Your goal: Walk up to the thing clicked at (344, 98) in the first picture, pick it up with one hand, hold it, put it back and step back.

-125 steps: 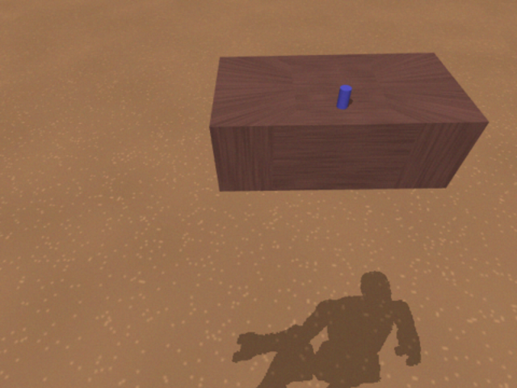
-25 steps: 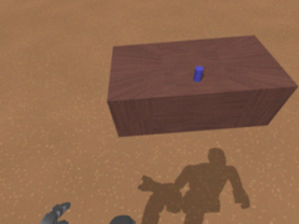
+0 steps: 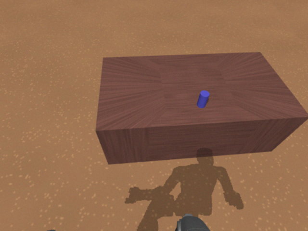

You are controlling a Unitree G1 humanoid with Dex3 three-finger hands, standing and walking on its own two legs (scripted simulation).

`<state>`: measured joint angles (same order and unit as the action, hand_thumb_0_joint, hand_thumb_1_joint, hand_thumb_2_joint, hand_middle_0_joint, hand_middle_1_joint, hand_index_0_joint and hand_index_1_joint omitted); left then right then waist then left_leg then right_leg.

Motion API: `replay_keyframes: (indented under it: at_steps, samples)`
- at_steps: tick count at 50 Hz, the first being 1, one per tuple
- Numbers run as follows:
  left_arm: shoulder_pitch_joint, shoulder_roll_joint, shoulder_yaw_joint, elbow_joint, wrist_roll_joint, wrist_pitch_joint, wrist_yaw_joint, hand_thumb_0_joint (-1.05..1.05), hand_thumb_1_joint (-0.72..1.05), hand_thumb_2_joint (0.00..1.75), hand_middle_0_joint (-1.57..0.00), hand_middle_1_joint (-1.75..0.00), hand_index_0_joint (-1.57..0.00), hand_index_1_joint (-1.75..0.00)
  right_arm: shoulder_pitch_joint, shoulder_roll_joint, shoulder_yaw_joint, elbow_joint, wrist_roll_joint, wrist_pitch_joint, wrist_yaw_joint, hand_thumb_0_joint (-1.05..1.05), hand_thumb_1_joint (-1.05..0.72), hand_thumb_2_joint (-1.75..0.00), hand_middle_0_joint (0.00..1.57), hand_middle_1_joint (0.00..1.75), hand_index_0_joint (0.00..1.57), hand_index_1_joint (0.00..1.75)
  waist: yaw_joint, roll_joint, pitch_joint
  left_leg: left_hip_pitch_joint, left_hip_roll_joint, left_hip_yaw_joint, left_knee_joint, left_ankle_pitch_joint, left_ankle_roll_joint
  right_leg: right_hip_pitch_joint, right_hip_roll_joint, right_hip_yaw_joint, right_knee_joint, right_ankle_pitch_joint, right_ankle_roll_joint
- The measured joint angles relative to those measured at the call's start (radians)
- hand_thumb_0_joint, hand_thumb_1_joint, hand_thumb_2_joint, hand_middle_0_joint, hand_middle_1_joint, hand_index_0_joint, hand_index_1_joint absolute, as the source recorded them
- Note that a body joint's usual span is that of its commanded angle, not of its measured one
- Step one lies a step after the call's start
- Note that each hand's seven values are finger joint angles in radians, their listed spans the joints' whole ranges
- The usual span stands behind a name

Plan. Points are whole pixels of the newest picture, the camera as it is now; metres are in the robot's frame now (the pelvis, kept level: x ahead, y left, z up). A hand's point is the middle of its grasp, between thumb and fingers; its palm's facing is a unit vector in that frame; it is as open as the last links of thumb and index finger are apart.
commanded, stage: walk up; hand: right
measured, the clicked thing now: (202, 99) +0.81 -0.28 -0.30
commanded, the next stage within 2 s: none
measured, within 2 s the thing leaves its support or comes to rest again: neither
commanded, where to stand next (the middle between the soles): +0.36 -0.04 m, yaw +2 degrees
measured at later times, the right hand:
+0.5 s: hand (250, 189) +0.26 -0.30 -0.14, palm faces -0.11 +0.91 -0.40, open 7.4 cm
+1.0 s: hand (243, 166) +0.36 -0.32 -0.18, palm faces -0.06 +0.94 -0.34, open 7.4 cm
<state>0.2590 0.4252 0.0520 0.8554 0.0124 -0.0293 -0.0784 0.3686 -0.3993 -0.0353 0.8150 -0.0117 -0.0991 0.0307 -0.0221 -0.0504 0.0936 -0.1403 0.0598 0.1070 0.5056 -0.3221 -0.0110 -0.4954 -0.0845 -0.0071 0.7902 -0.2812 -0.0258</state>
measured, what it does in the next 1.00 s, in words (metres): walks ahead: right foot, then left foot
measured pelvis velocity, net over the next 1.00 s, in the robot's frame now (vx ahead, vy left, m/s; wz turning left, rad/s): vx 0.28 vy -0.06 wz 0.04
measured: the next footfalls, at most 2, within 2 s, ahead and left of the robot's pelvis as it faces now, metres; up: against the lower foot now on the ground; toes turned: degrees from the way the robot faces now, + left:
right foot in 0.10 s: +0.19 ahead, -0.15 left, +0.00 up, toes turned -4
left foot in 0.48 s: +0.33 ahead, +0.09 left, +0.00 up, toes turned +5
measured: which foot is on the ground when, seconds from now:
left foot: down 0.00-0.12, up 0.14-0.46, down 0.48-1.00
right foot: up 0.00-0.08, down 0.10-0.50, up 0.52-0.82, down 0.84-1.00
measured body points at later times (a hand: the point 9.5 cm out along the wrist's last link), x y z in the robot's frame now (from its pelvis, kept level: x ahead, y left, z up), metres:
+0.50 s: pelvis +0.18 -0.02 -0.01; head +0.19 -0.01 +0.44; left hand +0.20 +0.31 -0.12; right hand +0.27 -0.34 -0.11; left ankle +0.26 +0.10 -0.74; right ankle +0.15 -0.15 -0.73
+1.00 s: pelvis +0.28 -0.06 -0.02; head +0.32 -0.09 +0.43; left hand +0.38 +0.25 -0.12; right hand +0.36 -0.37 -0.16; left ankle +0.27 +0.09 -0.71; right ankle +0.37 -0.17 -0.73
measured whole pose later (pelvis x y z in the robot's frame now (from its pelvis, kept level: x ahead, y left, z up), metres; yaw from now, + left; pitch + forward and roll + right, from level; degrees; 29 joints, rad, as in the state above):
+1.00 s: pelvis +0.28 -0.06 -0.02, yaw +2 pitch -2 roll +1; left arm 0.15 0.35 0.01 0.91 0.02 -0.05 -0.01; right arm 0.22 -0.41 -0.02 0.93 0.01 0.00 -0.01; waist -0.01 0.05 0.11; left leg -0.36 0.04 0.01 0.87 -0.52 0.02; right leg -0.43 -0.05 -0.05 0.70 -0.24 -0.02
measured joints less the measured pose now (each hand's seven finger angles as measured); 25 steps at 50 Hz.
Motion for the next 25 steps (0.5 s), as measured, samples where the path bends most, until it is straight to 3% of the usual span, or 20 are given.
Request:
replay_keyframes:
  at_steps: [4, 5, 7, 9, 11, 19, 25]
  samples:
    - [-0.028, -0.014, 0.005, -0.016, 0.002, -0.011, -0.009, 0.01, 0.9, 0.9, -0.2, -0.3, -0.2, -0.3, 0.017, -0.021, -0.005, 0.003, 0.002, 0.019, 0.002, 0.0, -0.9, -0.9, 0.21, 0.3, 0.21, 0.31, -0.012, 0.033, -0.006, 0.03, 0.02, -0.008, 0.072, -0.093, -0.023, 0.059, 0.007, -0.029, -0.152, 0.081, -0.015]
    - [-0.029, -0.014, 0.007, -0.021, 0.003, -0.02, -0.009, 0.01, 0.9, 0.9, -0.2, -0.3, -0.2, -0.3, 0.022, -0.027, -0.006, 0.004, 0.002, 0.025, 0.001, 0.0, -0.9, -0.9, 0.21, 0.3, 0.21, 0.31, -0.012, 0.045, -0.012, 0.023, 0.032, -0.016, 0.123, -0.133, -0.017, 0.083, 0.019, -0.034, -0.174, 0.104, -0.011]
    - [-0.041, -0.026, 0.014, -0.028, 0.007, -0.038, 0.001, 0.01, 0.9, 0.9, -0.2, -0.3, -0.21, -0.3, 0.01, -0.032, -0.011, 0.022, 0.004, 0.042, -0.006, 0.0, -0.9, -0.9, 0.21, 0.3, 0.21, 0.31, -0.009, 0.081, -0.005, -0.044, 0.053, -0.066, 0.323, -0.167, 0.024, 0.088, 0.041, -0.061, -0.109, 0.067, 0.004]
    - [-0.039, -0.035, 0.008, -0.039, 0.002, -0.047, 0.008, 0.01, 0.9, 0.9, -0.2, -0.3, -0.21, -0.3, -0.015, -0.031, -0.008, 0.043, 0.003, 0.058, -0.009, 0.0, -0.9, -0.9, 0.21, 0.3, 0.2, 0.3, 0.007, 0.085, -0.003, -0.137, 0.013, -0.103, 0.529, -0.167, 0.038, 0.107, 0.039, -0.06, -0.092, 0.03, -0.003]
    - [-0.026, -0.049, -0.001, -0.042, -0.003, -0.048, 0.016, 0.01, 0.9, 0.9, -0.2, -0.3, -0.21, -0.3, -0.034, -0.037, -0.008, 0.051, 0.009, 0.058, -0.007, 0.01, -0.9, -0.9, 0.2, 0.3, 0.2, 0.3, 0.018, 0.098, -0.006, -0.217, -0.001, -0.105, 0.615, -0.122, 0.044, 0.148, 0.04, -0.064, -0.13, 0.026, -0.009]
    - [0.068, -0.027, -0.001, -0.038, 0.009, -0.046, 0.021, 0.01, 0.9, 0.9, -0.2, -0.3, -0.21, -0.3, -0.065, -0.028, -0.017, 0.044, -0.008, 0.043, 0.029, 0.0, -0.9, -0.9, 0.2, 0.3, 0.2, 0.3, 0.055, 0.09, -0.027, -0.334, 0.026, -0.065, 0.295, 0.004, 0.021, 0.261, 0.053, -0.073, -0.246, 0.007, -0.012]
    - [0.12, 0.012, 0.001, -0.022, 0.011, -0.02, 0.02, 0.01, 0.9, 0.9, -0.2, -0.3, -0.21, -0.3, -0.054, -0.027, -0.03, 0.048, -0.015, 0.019, 0.03, 0.0, -0.9, -0.9, 0.2, 0.3, 0.2, 0.3, 0.06, 0.041, -0.045, -0.24, -0.013, -0.032, 0.095, 0.126, 0.029, 0.275, 0.023, -0.072, -0.12, -0.136, -0.003]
